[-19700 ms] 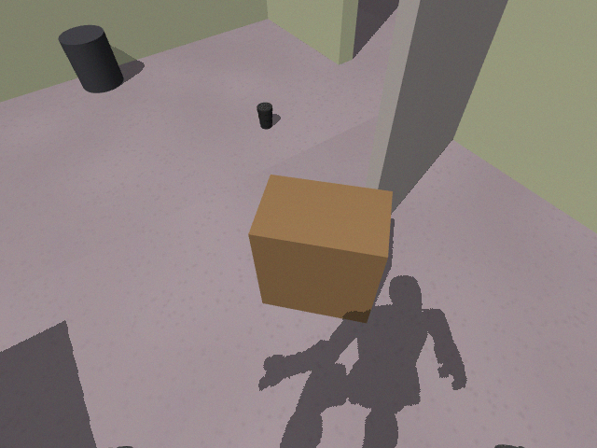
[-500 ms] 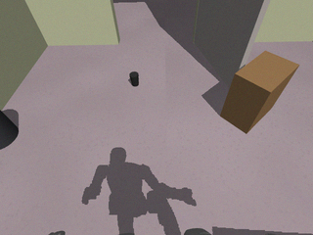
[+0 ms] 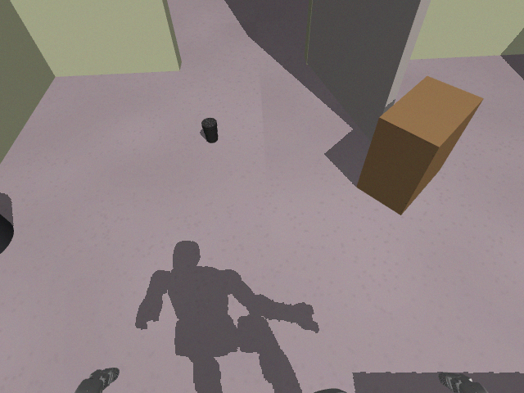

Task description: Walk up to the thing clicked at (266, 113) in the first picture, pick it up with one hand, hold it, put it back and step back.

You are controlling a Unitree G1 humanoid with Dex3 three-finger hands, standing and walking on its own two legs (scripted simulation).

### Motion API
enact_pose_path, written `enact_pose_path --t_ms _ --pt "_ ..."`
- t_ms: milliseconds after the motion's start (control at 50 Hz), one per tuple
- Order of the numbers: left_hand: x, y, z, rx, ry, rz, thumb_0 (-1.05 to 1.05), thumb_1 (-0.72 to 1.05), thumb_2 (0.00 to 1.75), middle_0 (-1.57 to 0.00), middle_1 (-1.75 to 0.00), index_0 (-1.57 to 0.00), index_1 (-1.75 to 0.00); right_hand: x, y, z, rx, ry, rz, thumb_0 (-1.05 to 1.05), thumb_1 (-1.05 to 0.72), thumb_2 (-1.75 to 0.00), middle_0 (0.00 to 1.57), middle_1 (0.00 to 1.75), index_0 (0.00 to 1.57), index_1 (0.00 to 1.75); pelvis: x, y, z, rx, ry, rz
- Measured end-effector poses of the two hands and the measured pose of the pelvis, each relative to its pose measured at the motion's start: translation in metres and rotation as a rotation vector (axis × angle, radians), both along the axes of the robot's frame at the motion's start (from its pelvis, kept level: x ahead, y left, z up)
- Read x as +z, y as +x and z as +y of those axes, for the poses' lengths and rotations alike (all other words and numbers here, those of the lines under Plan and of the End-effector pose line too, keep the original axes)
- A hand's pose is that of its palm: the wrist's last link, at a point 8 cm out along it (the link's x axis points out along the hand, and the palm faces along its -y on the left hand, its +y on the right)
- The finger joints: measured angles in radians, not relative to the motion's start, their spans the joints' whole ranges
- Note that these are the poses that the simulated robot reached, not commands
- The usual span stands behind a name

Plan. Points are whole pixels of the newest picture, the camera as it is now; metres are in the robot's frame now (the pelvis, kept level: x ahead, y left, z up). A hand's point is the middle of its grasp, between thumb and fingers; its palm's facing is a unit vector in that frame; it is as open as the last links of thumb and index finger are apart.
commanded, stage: walk up
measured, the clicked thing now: (210, 131) +1.44 +0.28 -0.71
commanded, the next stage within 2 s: stand in 0.24 s
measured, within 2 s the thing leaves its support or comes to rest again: neither
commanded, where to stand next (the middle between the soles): +0.06 +0.03 m, yaw +3 degrees
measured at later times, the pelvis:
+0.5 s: pelvis +0.01 +0.00 +0.01, yaw +2 degrees
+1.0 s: pelvis +0.00 +0.01 +0.01, yaw +3 degrees
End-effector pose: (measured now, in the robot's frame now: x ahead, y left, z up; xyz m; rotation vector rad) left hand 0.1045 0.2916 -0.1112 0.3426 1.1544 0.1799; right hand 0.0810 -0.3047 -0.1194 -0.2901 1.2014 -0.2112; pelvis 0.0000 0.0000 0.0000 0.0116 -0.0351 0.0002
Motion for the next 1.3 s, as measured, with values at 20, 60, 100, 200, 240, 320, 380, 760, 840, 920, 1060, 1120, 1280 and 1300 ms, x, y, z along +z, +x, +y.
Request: enact_pose_path --t_ms 20,60,100,200,240,320,380,760,840,920,1060,1120,1280,1300 --pt "0.0 0.001 0.0 -0.002 0.0 0.001 0.0 0.9 0.9 -0.2 -0.3 -0.2 -0.3 0.001 0.0 0.0 -0.003 0.0 -0.001 0.0 -0.9 -0.9 0.2 0.3 0.2 0.3 0.0 0.0 0.0 -0.001 0.0 0.0" --pt "0.0 0.002 0.001 -0.006 -0.001 0.005 0.0 0.9 0.9 -0.2 -0.3 -0.2 -0.3 0.001 0.0 0.001 -0.008 0.0 -0.002 0.0 -0.9 -0.9 0.2 0.3 0.2 0.3 0.001 0.001 0.001 -0.005 -0.001 0.0" --pt "-0.001 0.002 0.001 -0.009 -0.002 0.011 0.0 0.9 0.9 -0.2 -0.3 -0.2 -0.3 0.002 0.0 0.002 -0.012 0.001 -0.001 0.0 -0.9 -0.9 0.2 0.3 0.2 0.3 0.001 0.001 0.002 -0.008 0.0 0.0" --pt "-0.001 0.0 0.002 -0.012 -0.001 0.029 0.0 0.9 0.9 -0.2 -0.3 -0.2 -0.3 0.001 -0.002 0.003 -0.025 0.004 0.005 0.0 -0.9 -0.9 0.2 0.3 0.2 0.3 0.002 0.003 0.003 -0.013 -0.002 0.0" --pt "-0.002 -0.001 0.003 -0.013 0.001 0.037 0.0 0.9 0.9 -0.2 -0.3 -0.2 -0.3 0.001 -0.002 0.004 -0.028 0.005 0.009 0.0 -0.9 -0.9 0.2 0.3 0.2 0.3 0.002 0.003 0.004 -0.014 -0.002 0.001" --pt "-0.001 -0.004 0.004 0.005 -0.007 0.046 0.01 0.9 0.9 -0.2 -0.3 -0.2 -0.3 0.001 -0.004 0.006 -0.02 0.003 0.032 0.0 -0.9 -0.9 0.2 0.3 0.2 0.3 0.004 0.005 0.005 0.004 -0.004 0.005" --pt "0.0 -0.006 0.004 0.018 -0.009 0.047 0.01 0.9 0.9 -0.2 -0.3 -0.2 -0.3 0.002 -0.003 0.008 -0.011 0.004 0.042 0.0 -0.9 -0.9 0.2 0.3 0.2 0.3 0.005 0.005 0.005 0.014 -0.005 0.007" --pt "0.001 -0.035 0.009 0.076 -0.015 0.065 0.0 0.9 0.9 -0.2 -0.3 -0.2 -0.3 0.007 0.016 0.016 0.044 0.007 0.011 0.0 -0.9 -0.9 0.2 0.3 0.2 0.3 0.008 0.005 0.006 0.044 -0.009 0.006" --pt "0.0 -0.041 0.011 0.082 -0.015 0.075 0.0 0.9 0.9 -0.2 -0.3 -0.2 -0.3 0.007 0.016 0.017 0.049 0.008 0.013 0.0 -0.9 -0.9 0.2 0.3 0.2 0.3 0.008 0.004 0.006 0.047 -0.01 0.005" --pt "-0.001 -0.045 0.012 0.088 -0.016 0.082 0.01 0.9 0.9 -0.2 -0.3 -0.2 -0.3 0.007 0.013 0.018 0.054 0.006 0.02 0.0 -0.9 -0.9 0.2 0.3 0.2 0.3 0.008 0.003 0.007 0.05 -0.01 0.005" --pt "-0.001 -0.049 0.013 0.091 -0.015 0.084 0.01 0.9 0.9 -0.2 -0.3 -0.2 -0.3 0.005 0.008 0.019 0.055 0.006 0.032 0.0 -0.9 -0.9 0.2 0.3 0.2 0.3 0.008 0.002 0.008 0.054 -0.009 0.003" --pt "-0.001 -0.05 0.013 0.088 -0.015 0.084 0.0 0.9 0.9 -0.2 -0.3 -0.2 -0.3 0.005 0.006 0.019 0.055 0.008 0.037 0.0 -0.9 -0.9 0.2 0.3 0.2 0.3 0.008 0.002 0.008 0.057 -0.009 0.003" --pt "-0.001 -0.049 0.014 0.085 -0.015 0.078 0.0 0.9 0.9 -0.2 -0.3 -0.2 -0.3 0.005 0.002 0.02 0.055 0.006 0.048 0.0 -0.9 -0.9 0.2 0.3 0.2 0.3 0.008 0.002 0.009 0.062 -0.011 0.002" --pt "-0.001 -0.049 0.014 0.085 -0.015 0.077 0.0 0.9 0.9 -0.2 -0.3 -0.2 -0.3 0.005 0.002 0.02 0.055 0.005 0.049 0.0 -0.9 -0.9 0.2 0.3 0.2 0.3 0.008 0.002 0.009 0.063 -0.011 0.002"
